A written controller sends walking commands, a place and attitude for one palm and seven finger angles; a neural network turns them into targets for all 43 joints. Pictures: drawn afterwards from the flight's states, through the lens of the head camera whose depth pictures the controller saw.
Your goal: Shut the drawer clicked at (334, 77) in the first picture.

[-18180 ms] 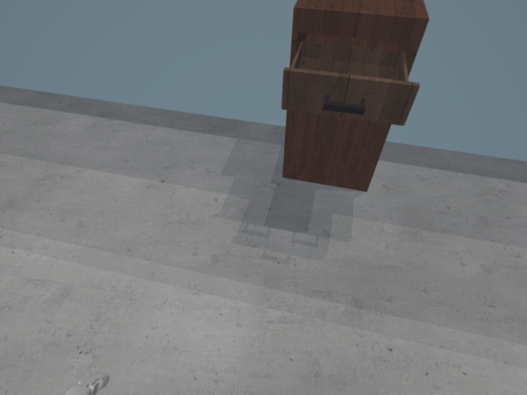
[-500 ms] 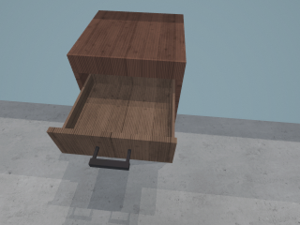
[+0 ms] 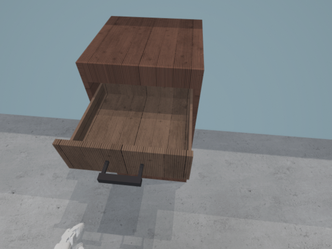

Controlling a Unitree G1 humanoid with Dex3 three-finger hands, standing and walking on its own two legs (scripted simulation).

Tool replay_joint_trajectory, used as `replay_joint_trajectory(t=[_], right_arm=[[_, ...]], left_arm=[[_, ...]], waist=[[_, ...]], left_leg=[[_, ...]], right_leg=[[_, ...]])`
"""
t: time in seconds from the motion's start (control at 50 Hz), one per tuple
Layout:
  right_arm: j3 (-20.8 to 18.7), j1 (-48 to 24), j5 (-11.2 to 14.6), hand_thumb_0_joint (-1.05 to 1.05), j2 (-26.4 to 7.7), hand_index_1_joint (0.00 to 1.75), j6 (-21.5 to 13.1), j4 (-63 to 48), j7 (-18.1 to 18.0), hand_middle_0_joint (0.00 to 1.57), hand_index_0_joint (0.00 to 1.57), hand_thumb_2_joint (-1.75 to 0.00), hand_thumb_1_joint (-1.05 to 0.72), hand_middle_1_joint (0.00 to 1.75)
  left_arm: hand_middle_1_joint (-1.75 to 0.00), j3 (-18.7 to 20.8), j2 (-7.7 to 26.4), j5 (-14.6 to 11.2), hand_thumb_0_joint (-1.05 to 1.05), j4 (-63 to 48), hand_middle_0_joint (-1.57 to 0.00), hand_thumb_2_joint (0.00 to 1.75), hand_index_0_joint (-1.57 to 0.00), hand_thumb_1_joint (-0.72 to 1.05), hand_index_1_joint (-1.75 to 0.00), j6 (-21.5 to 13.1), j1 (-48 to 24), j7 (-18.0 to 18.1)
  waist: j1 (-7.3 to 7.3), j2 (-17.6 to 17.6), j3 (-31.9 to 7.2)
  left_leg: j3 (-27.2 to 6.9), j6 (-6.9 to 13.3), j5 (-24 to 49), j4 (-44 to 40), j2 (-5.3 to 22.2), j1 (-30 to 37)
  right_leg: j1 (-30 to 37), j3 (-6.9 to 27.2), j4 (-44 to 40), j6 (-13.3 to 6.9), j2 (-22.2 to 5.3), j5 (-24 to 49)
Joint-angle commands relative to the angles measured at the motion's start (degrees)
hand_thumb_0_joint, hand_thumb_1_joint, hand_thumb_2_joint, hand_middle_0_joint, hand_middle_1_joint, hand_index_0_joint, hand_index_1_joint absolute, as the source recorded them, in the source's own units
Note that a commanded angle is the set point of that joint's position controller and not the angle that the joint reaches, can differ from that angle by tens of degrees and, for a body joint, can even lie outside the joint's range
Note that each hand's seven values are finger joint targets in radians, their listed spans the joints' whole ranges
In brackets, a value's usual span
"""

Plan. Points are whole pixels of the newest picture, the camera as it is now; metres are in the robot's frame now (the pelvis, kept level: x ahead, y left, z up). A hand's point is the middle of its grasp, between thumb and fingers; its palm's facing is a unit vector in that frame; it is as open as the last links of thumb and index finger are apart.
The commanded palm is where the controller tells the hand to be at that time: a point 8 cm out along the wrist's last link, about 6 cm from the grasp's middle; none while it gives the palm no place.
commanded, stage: raise the hand and make a fist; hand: left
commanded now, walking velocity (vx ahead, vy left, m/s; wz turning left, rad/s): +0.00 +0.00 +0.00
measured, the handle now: (121, 172) +0.34 +0.16 -0.07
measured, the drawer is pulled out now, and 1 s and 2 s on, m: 0.30 0.30 0.30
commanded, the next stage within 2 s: bring the fist close to the handle in 1.76 s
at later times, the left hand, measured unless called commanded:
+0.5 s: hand out of the picture +0.13 +0.14 -0.01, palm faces +0.01 -1.00 -0.08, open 4.8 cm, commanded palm +0.12 +0.20 -0.02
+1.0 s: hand (114, 241) +0.15 +0.12 +0.00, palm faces -0.10 -0.99 -0.01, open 3.1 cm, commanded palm +0.13 +0.18 +0.01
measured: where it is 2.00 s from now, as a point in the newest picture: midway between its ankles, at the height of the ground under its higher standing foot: outside the picture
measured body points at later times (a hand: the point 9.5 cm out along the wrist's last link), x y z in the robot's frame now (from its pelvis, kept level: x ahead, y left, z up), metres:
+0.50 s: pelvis -0.06 -0.04 -0.09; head -0.01 -0.04 +0.36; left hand +0.12 +0.20 +0.00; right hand +0.18 -0.25 -0.14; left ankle -0.04 +0.09 -0.73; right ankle -0.02 -0.13 -0.73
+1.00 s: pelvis -0.03 -0.01 -0.06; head +0.02 -0.01 +0.38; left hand +0.15 +0.18 +0.00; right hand +0.16 -0.26 -0.12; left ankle -0.04 +0.09 -0.73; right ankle -0.02 -0.13 -0.73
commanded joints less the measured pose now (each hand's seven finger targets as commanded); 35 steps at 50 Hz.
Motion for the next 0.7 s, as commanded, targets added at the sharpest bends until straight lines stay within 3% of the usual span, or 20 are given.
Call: replay_joint_trajectory(t=[0.0, 0.04, 0.06, 0.08, 0.1, 0.14, 0.16, 0.18, 0.2, 0.22, 0.28, 0.32, 0.36, 0.4, 0.46, 0.48, 0.5, 0.56, 0.62, 0.68], right_arm=[[-3.4, -7.0, -1.3, 0.00, -11.3, 0.30, -7.6, -16.0, 0.3, 0.20, 0.20, -0.90, -0.90, 0.30], [-4.0, -8.8, -1.5, 0.00, -10.5, 0.30, -7.3, -19.7, 1.3, 0.20, 0.20, -0.90, -0.90, 0.30], [-4.2, -10.2, -1.6, 0.00, -10.1, 0.30, -7.2, -21.6, 2.0, 0.20, 0.20, -0.90, -0.90, 0.30], [-4.7, -11.5, -1.3, 0.00, -9.9, 0.30, -6.9, -23.5, 2.6, 0.20, 0.20, -0.90, -0.90, 0.30], [-5.3, -12.0, -1.0, 0.00, -10.1, 0.30, -6.5, -24.7, 3.5, 0.20, 0.20, -0.90, -0.90, 0.30], [-5.5, -13.9, -1.1, 0.00, -11.0, 0.30, -5.8, -28.7, 4.4, 0.20, 0.20, -0.90, -0.90, 0.30], [-5.5, -14.5, -0.7, 0.00, -10.5, 0.30, -5.0, -30.6, 4.4, 0.20, 0.20, -0.90, -0.90, 0.30], [-5.1, -15.4, -0.4, 0.00, -10.1, 0.30, -4.3, -32.4, 4.2, 0.20, 0.20, -0.90, -0.90, 0.30], [-5.4, -15.2, -0.2, 0.00, -9.7, 0.30, -3.3, -33.1, 4.0, 0.20, 0.20, -0.90, -0.90, 0.30], [-4.9, -16.0, -0.1, 0.00, -9.3, 0.30, -3.0, -35.5, 3.7, 0.20, 0.20, -0.90, -0.90, 0.30], [-4.6, -12.3, -0.3, 0.00, -7.9, 0.30, -3.9, -35.7, 2.9, 0.20, 0.20, -0.90, -0.90, 0.30], [-4.0, -10.4, -0.7, 0.00, -8.1, 0.30, -4.4, -34.3, 1.9, 0.20, 0.20, -0.90, -0.90, 0.30], [-3.1, -10.3, -0.3, 0.00, -8.5, 0.30, -5.9, -32.6, 1.3, 0.20, 0.20, -0.90, -0.90, 0.30], [-2.2, -10.4, 0.3, 0.00, -9.8, 0.30, -7.1, -31.5, 0.6, 0.20, 0.20, -0.90, -0.90, 0.30], [-2.0, -9.7, 1.4, 0.00, -10.7, 0.30, -7.2, -31.4, -0.6, 0.20, 0.20, -0.90, -0.90, 0.30], [-2.0, -9.9, 1.7, 0.00, -10.9, 0.30, -7.0, -32.0, -0.9, 0.20, 0.20, -0.90, -0.90, 0.30], [-2.1, -10.7, 2.0, 0.00, -10.9, 0.30, -6.1, -31.9, -1.0, 0.20, 0.20, -0.90, -0.90, 0.30], [-2.1, -12.5, 1.9, 0.00, -9.4, 0.30, -4.4, -35.4, -1.1, 0.20, 0.20, -0.90, -0.90, 0.30], [-2.0, -12.5, 1.2, 0.00, -6.7, 0.30, -3.8, -35.4, -0.3, 0.20, 0.20, -0.90, -0.90, 0.30], [-2.9, -10.6, 0.5, 0.00, -5.8, 0.30, -4.4, -33.5, 0.8, 0.20, 0.20, -0.90, -0.90, 0.30]], left_arm=[[-0.47, 0.1, -0.9, -0.7, 0.00, -19.6, -0.36, 0.90, -0.36, 0.90, -0.47, -10.1, -6.0, -3.6], [-0.52, 0.2, -5.0, -2.2, 0.00, -11.5, -0.40, 0.90, -0.40, 0.90, -0.52, -15.9, 4.4, -8.4], [-0.54, 0.7, -6.1, -3.4, 0.00, -8.8, -0.42, 0.90, -0.42, 0.90, -0.54, -19.3, 10.1, -11.6], [-0.56, 3.8, -4.4, -5.0, 0.00, -9.0, -0.44, 0.90, -0.44, 0.90, -0.56, -23.1, 13.7, -15.0], [-0.58, 8.4, -0.7, -5.8, 0.00, -7.7, -0.46, 0.90, -0.46, 0.90, -0.58, -26.5, 16.2, -18.4], [-0.62, 12.3, 4.6, -7.2, 0.00, -9.5, -0.50, 0.90, -0.50, 0.90, -0.62, -32.9, 10.8, -25.3], [-0.65, 15.2, 7.1, -6.5, 0.00, -9.3, -0.52, 0.90, -0.52, 0.90, -0.65, -33.4, 11.0, -26.3], [-0.67, 13.9, 7.3, -6.2, 0.00, -13.4, -0.54, 0.90, -0.54, 0.90, -0.67, -33.3, 7.4, -26.5], [-0.69, 15.5, 9.4, -6.1, 0.00, -17.0, -0.56, 0.90, -0.56, 0.90, -0.69, -32.7, 5.3, -25.7], [-0.71, 13.1, 7.7, -6.8, 0.00, -23.3, -0.58, 0.90, -0.58, 0.90, -0.71, -32.6, 1.1, -25.1], [-0.78, 13.7, 8.2, -8.6, 0.00, -36.2, -0.64, 0.90, -0.64, 0.90, -0.78, -35.6, -7.8, -21.6], [-0.82, 11.7, 8.2, -8.7, 0.00, -43.5, -0.68, 0.90, -0.68, 0.90, -0.82, -38.5, -13.8, -20.5], [-0.86, 6.6, 5.2, -9.0, 0.00, -41.1, -0.72, 0.90, -0.72, 0.90, -0.86, -39.8, -14.0, -22.4], [-0.91, 2.6, 4.3, -9.0, 0.00, -37.6, -0.76, 0.90, -0.76, 0.90, -0.91, -38.6, -16.0, -25.8], [-0.97, 2.8, 6.9, -8.7, 0.00, -27.4, -0.82, 0.90, -0.82, 0.90, -0.97, -30.6, -13.4, -30.3], [-0.99, 3.6, 7.9, -8.8, 0.00, -25.5, -0.84, 0.90, -0.84, 0.90, -0.99, -27.0, -12.4, -31.1], [-1.01, 8.0, 10.9, -8.5, 0.00, -20.4, -0.86, 0.90, -0.86, 0.90, -1.01, -22.9, -9.7, -31.0], [-1.08, 13.9, 11.9, -10.5, 0.00, -28.6, -0.92, 0.90, -0.92, 0.90, -1.08, -15.9, -6.9, -28.0], [-1.14, 17.4, 9.4, -12.4, 0.00, -36.7, -0.98, 0.90, -0.98, 0.90, -1.14, -16.4, -2.7, -20.3], [-1.21, 14.7, 6.3, -10.2, 0.00, -39.4, -1.04, 0.90, -1.04, 0.90, -1.21, -21.4, 1.3, -15.7]], waist=[[-2.80, -4.9, -1.9], [-0.24, -16.4, -0.9], [1.30, -19.3, -1.4], [2.85, -19.4, -2.3], [4.63, -13.7, -3.9], [3.67, -5.1, -6.9], [4.68, -2.9, -8.6], [4.53, -0.7, -9.8], [4.81, 2.1, -10.5], [4.04, 3.7, -12.8], [1.51, 9.2, -19.4], [-1.52, 7.5, -21.1], [-4.08, 5.3, -16.2], [-6.10, 3.2, -13.0], [-5.55, -2.3, -10.2], [-4.70, -2.8, -11.0], [-3.11, -5.2, -10.1], [1.62, -3.5, -18.8], [4.03, -1.3, -21.8], [3.04, -1.4, -20.0]], left_leg=[[-5.9, -1.4, 17.9, 5.1, 3.8, -7.8], [-5.4, -1.8, 11.8, 9.3, 3.5, -16.4], [-4.5, -2.0, 8.6, 11.2, 2.9, -20.6], [-3.3, -2.4, 5.8, 12.9, 2.3, -24.2], [-2.1, -3.0, 5.6, 14.5, 1.5, -25.6], [-0.9, -3.4, 3.4, 19.3, 0.6, -28.7], [0.0, -2.8, 2.1, 20.8, 0.2, -31.0], [0.5, -2.3, 0.7, 22.1, -0.1, -32.8], [0.5, -2.2, -0.7, 22.9, 0.1, -33.1], [0.7, -1.7, -1.9, 23.8, 0.1, -33.3], [-1.2, -0.8, -0.9, 27.6, 1.5, -31.0], [-2.7, -0.4, -1.6, 30.3, 2.4, -31.2], [-3.4, -0.2, -3.9, 32.3, 3.0, -33.6], [-4.2, 0.2, -6.4, 33.2, 3.4, -35.0], [-4.4, 0.2, -9.9, 32.3, 3.4, -39.4], [-4.2, 0.3, -10.1, 31.7, 3.0, -39.9], [-4.1, 0.2, -10.0, 30.9, 2.9, -40.7], [-3.7, -0.1, -4.8, 27.3, 1.7, -36.5], [-3.9, -0.9, 1.8, 25.1, 1.9, -33.0], [-3.8, -1.2, 6.2, 23.6, 2.6, -30.6]], right_leg=[[-8.4, -3.9, -1.6, -1.7, 3.0, 11.0], [-13.7, -5.2, 3.6, -1.3, 3.9, 7.8], [-15.3, -4.9, 5.8, -1.3, 3.9, 6.7], [-15.7, -4.0, 7.4, -1.4, 3.7, 5.6], [-14.3, -2.4, 9.2, -2.3, 3.1, 7.4], [-15.2, 0.4, 12.8, -3.0, 1.9, 7.9], [-15.2, 1.7, 13.8, -3.1, 1.8, 6.1], [-16.5, 2.4, 15.1, -2.9, 2.0, 4.3], [-17.2, 3.6, 15.0, -3.0, 1.9, 1.2], [-17.9, 4.6, 15.2, -2.7, 1.9, -1.6], [-20.5, 6.1, 16.7, -2.6, 2.6, -2.9], [-23.4, 6.8, 17.1, -2.3, 3.1, -4.7], [-26.7, 7.6, 15.8, -2.0, 3.1, -8.3], [-28.9, 7.6, 14.9, -1.7, 3.2, -11.7], [-27.4, 9.3, 11.3, -1.0, 2.5, -18.5], [-25.8, 9.9, 10.3, -0.6, 2.0, -19.6], [-24.2, 10.1, 9.2, -0.5, 1.8, -20.8], [-15.5, 8.7, 9.9, -0.3, 0.9, -15.0], [-10.9, 5.6, 12.4, -0.7, 1.6, -3.0], [-12.7, 2.3, 15.6, -1.0, 2.7, 8.0]])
